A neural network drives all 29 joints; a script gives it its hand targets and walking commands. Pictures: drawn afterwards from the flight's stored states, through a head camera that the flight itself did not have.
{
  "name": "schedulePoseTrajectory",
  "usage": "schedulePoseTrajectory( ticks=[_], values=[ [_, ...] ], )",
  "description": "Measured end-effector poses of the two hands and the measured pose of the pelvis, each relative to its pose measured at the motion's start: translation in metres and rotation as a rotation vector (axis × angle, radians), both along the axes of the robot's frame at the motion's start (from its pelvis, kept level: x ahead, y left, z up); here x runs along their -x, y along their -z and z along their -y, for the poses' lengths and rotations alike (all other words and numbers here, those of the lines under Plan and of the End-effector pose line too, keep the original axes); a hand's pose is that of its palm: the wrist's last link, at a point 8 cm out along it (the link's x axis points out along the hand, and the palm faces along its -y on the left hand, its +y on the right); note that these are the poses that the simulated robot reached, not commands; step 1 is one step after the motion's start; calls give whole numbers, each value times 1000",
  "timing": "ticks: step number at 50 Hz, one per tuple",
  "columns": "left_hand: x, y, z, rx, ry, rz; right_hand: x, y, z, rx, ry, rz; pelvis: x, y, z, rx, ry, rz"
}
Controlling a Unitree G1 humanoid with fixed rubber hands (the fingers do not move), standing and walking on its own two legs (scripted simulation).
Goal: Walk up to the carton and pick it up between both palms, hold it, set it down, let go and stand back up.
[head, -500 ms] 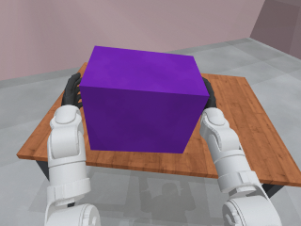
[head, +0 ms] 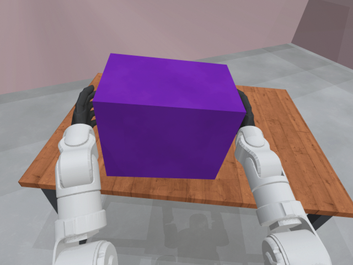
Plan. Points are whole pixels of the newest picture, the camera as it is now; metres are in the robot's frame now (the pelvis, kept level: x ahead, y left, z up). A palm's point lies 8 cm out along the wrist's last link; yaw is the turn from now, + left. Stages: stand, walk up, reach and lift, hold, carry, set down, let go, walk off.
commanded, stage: hold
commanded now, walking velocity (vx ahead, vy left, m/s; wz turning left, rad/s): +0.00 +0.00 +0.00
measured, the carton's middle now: (166, 120) +0.38 +0.01 +0.17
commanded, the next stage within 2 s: none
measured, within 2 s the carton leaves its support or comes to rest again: neither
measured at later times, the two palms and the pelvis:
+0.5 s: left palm (94, 129) +0.34 +0.16 +0.18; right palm (253, 135) +0.33 -0.18 +0.16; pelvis -0.01 +0.00 +0.00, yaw +0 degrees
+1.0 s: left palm (89, 126) +0.35 +0.17 +0.18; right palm (248, 130) +0.34 -0.17 +0.17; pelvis -0.01 -0.01 +0.00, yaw +1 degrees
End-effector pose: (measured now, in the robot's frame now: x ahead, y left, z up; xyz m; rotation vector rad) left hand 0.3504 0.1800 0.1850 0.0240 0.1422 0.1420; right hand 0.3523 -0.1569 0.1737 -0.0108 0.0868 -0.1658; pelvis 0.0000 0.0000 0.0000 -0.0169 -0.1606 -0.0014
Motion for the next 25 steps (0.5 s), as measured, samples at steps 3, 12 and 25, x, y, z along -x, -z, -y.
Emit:
schedulePoseTrajectory(
  ticks=[3, 12, 25],
  values=[
    [0, 1, -1, 1, -3, -7, 0, 1, -1, 0, -2, -7, 1, 0, 0, -1, 0, 2],
    [0, 1, -1, -3, -1, -7, 0, 2, -1, -12, -1, -6, 2, 0, 0, 0, -5, -4],
    [9, 6, 22, -17, 27, -35, 19, 14, 21, -3, 25, -30, 6, 0, 5, -3, 7, 21]
  ],
)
